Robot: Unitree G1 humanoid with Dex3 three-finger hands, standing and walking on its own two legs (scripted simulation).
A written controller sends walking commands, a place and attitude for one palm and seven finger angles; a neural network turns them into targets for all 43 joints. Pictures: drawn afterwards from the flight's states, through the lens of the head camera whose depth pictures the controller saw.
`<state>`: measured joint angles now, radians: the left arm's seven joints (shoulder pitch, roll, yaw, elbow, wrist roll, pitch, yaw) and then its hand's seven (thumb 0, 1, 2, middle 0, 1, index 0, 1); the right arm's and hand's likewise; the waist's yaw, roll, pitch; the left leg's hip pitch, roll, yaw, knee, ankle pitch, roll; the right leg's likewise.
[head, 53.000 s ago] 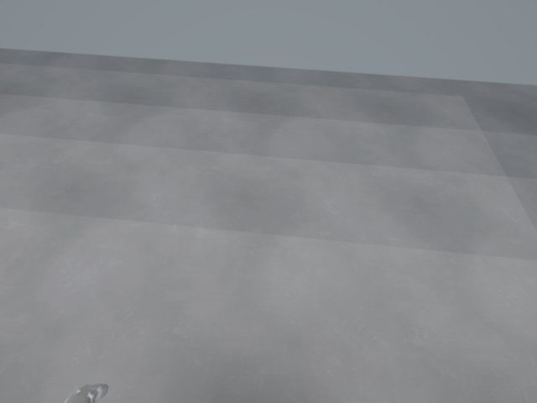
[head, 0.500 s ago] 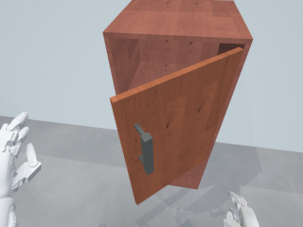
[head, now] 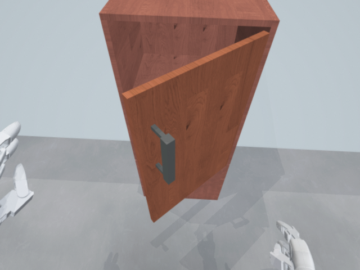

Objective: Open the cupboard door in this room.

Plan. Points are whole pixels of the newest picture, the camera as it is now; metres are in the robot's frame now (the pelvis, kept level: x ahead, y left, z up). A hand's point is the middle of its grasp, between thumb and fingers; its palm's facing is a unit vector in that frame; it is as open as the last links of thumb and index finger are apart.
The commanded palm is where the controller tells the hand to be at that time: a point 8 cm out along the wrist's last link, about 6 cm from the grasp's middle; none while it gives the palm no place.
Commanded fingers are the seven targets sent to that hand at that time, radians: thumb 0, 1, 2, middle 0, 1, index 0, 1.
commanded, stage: step back with the hand held close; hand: left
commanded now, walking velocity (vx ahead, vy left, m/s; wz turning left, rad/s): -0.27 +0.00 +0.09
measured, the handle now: (163, 155) +0.34 +0.07 +0.07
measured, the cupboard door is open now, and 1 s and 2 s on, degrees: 42 42 42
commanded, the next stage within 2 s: stop stepping back and stand still in 0.62 s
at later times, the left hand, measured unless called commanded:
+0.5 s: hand out of the picture +0.07 +0.31 +0.15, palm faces +0.53 -0.74 -0.41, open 7.4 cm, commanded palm +0.00 +0.34 +0.18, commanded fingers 0.00 0.90 0.90 -0.20 -0.30 -0.20 -0.30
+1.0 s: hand out of the picture -0.02 +0.32 +0.15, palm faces +0.42 -0.84 -0.35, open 7.4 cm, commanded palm -0.10 +0.35 +0.18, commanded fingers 0.00 0.90 0.90 -0.20 -0.30 -0.20 -0.30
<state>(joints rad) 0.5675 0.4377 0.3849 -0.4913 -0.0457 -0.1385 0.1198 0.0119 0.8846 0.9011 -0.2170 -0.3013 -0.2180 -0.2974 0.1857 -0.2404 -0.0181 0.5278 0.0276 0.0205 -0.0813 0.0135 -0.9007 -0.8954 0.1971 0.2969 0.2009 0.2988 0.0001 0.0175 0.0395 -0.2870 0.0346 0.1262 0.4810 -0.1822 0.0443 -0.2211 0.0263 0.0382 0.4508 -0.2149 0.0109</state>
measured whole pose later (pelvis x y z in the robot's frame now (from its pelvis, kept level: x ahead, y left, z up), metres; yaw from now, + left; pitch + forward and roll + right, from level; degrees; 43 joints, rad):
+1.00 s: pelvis -0.25 +0.06 -0.02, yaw -3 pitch -2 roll -2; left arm 0.44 0.42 0.43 -0.46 -0.06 -0.16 0.14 0.01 0.88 0.90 -0.21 -0.30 -0.22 -0.30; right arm 0.24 -0.20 0.02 0.68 0.00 -0.12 -0.08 0.01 -0.90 -0.89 0.20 0.30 0.20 0.30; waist -0.01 -0.04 0.00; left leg -0.40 -0.04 0.04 0.60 -0.17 0.08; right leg -0.16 0.03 0.04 0.71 -0.51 0.00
